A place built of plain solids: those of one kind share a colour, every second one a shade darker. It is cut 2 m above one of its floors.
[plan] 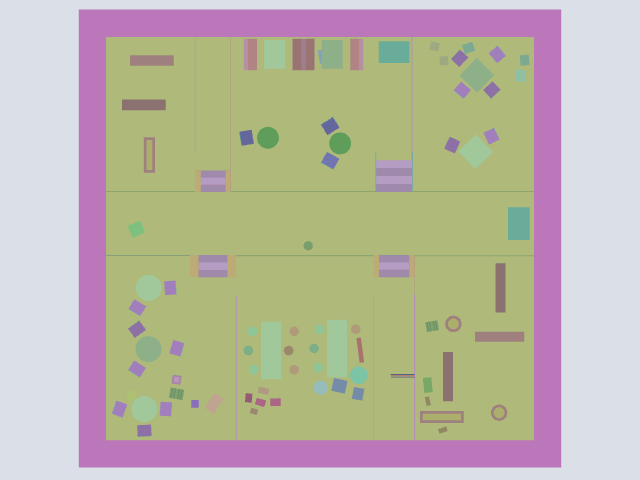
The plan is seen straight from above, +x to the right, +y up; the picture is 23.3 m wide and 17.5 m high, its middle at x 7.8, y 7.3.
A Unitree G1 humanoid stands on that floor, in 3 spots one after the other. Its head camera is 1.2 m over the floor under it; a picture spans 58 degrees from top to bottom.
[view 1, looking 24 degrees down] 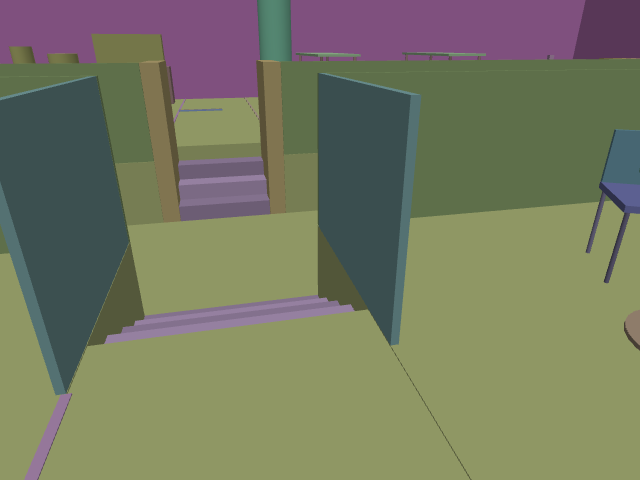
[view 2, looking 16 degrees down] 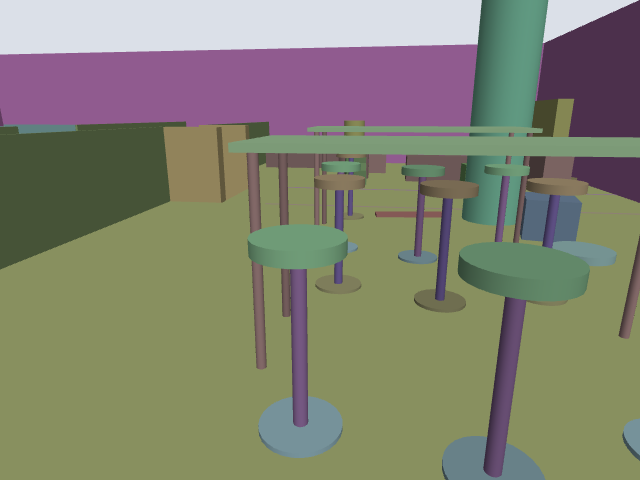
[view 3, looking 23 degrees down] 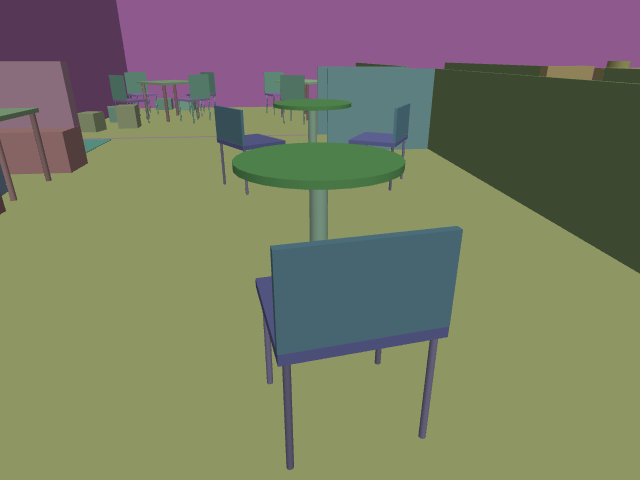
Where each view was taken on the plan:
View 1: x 10.50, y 11.95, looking -103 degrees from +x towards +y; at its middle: floor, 3.17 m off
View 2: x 3.90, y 3.69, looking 8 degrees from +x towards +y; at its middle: stoolb_seat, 1.47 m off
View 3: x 3.90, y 11.23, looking -6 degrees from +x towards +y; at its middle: znwer_post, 2.14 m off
